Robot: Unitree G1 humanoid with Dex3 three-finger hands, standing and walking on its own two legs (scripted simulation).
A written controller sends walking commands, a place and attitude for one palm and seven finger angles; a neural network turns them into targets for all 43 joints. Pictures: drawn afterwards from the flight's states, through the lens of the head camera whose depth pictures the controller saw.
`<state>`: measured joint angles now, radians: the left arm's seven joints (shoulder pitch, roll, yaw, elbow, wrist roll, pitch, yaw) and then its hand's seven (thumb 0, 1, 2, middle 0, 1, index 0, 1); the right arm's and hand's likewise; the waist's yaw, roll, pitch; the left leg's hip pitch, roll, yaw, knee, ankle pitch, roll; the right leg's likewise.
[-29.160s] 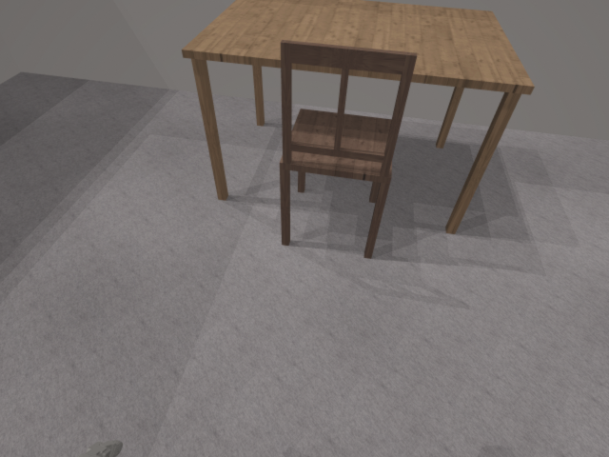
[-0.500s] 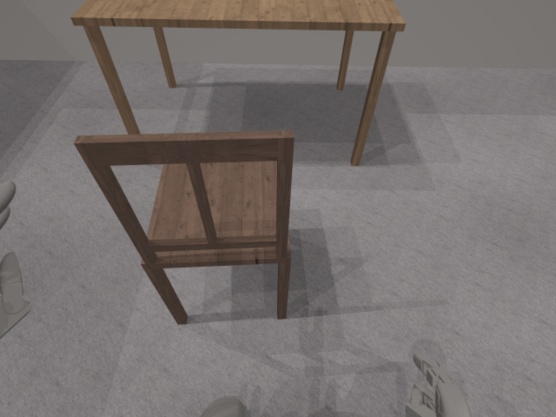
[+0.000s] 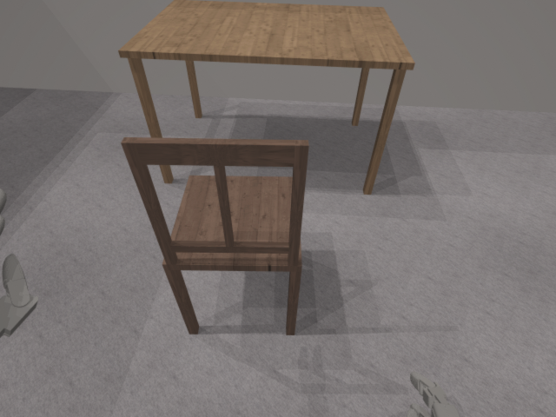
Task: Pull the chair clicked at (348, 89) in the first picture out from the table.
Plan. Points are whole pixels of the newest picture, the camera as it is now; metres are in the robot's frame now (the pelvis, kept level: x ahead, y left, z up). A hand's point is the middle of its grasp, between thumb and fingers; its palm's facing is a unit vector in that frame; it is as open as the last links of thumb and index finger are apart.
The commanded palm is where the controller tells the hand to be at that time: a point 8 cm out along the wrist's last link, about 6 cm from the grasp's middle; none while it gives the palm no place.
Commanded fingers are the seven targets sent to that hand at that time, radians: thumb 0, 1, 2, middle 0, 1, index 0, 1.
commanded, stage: stop stepping back and stand still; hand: left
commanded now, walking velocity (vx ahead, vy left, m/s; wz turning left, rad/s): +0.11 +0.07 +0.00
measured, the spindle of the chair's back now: (225, 208) +0.60 +0.16 -0.10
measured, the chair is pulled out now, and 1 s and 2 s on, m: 0.61 0.61 0.61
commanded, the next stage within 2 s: let the arm hang, fingers relaxed in 0.66 s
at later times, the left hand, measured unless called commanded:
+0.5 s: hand (75, 250) +0.27 +0.26 +0.16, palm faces +0.33 -0.80 -0.50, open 7.4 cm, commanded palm +0.20 +0.31 +0.18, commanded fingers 0.00 0.90 0.90 -0.20 -0.30 -0.20 -0.30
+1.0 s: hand out of the picture +0.13 +0.18 -0.14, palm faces -0.01 -0.98 -0.19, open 7.4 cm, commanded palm none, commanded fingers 0.00 0.90 0.90 -0.20 -0.30 -0.20 -0.30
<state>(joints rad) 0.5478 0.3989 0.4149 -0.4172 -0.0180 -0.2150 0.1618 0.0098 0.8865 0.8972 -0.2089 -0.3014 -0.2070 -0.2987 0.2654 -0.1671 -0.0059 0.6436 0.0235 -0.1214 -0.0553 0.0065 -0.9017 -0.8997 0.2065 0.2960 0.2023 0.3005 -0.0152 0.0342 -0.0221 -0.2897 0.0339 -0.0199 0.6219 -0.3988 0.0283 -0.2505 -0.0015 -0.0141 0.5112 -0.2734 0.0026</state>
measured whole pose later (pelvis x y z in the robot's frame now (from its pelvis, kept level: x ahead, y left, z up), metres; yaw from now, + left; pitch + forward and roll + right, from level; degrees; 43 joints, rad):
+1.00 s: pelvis +0.03 +0.01 +0.00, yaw +0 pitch -1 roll +0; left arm 0.32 0.17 0.00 0.65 0.03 0.07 0.01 0.01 0.91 0.90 -0.19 -0.30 -0.19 -0.29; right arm 0.22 -0.18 0.00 0.83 -0.02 0.00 0.02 0.00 -0.91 -0.90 0.20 0.30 0.20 0.30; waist -0.03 -0.02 0.02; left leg -0.25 -0.02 0.00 0.57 -0.31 0.01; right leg -0.26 -0.05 0.02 0.59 -0.31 0.04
